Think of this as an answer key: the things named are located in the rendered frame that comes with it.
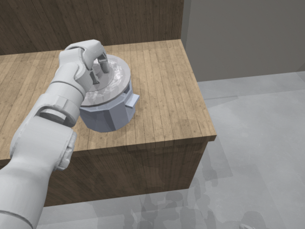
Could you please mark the robot left upper arm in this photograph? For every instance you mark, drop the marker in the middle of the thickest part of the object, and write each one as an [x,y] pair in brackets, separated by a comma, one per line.
[45,146]

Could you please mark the pot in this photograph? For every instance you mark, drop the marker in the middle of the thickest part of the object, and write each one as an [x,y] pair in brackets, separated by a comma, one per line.
[113,115]

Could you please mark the robot left forearm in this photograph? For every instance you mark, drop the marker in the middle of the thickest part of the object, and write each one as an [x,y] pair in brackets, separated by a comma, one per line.
[62,100]

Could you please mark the knob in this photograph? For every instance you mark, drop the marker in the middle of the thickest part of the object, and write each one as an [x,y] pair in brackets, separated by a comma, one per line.
[97,69]

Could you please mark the robot left hand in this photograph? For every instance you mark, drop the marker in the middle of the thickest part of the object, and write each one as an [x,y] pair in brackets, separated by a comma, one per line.
[99,53]

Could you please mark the lid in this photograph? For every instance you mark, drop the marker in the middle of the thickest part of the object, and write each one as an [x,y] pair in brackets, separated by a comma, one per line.
[112,84]

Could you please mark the table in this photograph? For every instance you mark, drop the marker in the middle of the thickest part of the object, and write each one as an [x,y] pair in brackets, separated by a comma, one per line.
[161,147]

